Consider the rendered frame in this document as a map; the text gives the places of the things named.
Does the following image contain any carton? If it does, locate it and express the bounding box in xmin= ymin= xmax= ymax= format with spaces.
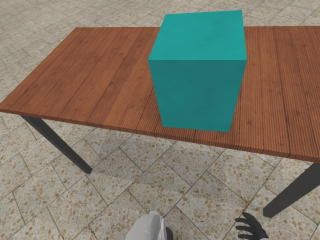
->
xmin=148 ymin=10 xmax=247 ymax=132

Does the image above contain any table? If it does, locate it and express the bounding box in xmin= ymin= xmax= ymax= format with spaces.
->
xmin=0 ymin=26 xmax=320 ymax=218

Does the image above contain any robot left thigh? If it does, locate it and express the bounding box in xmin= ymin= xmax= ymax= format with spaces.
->
xmin=125 ymin=214 xmax=166 ymax=240

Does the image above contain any robot right hand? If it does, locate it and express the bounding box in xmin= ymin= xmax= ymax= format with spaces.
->
xmin=235 ymin=212 xmax=269 ymax=240

